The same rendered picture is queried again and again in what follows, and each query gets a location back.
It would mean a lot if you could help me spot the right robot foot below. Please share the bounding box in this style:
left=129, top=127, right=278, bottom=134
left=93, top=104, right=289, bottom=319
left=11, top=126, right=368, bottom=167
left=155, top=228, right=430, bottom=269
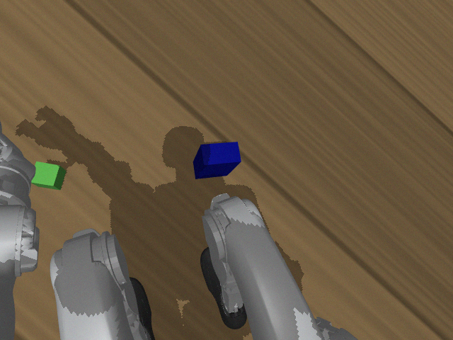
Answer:
left=200, top=247, right=247, bottom=329

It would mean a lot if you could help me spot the right robot hand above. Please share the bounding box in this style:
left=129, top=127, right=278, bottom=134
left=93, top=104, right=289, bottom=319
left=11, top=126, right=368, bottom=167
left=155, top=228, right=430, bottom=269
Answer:
left=315, top=317, right=358, bottom=340

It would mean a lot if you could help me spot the left robot arm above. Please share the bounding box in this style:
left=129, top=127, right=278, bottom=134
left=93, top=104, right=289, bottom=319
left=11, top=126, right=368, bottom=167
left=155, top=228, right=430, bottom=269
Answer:
left=0, top=132, right=40, bottom=340

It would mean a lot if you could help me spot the left robot foot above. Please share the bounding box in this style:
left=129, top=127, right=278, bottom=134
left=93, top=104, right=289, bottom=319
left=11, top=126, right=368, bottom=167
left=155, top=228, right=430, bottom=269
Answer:
left=130, top=278, right=155, bottom=340

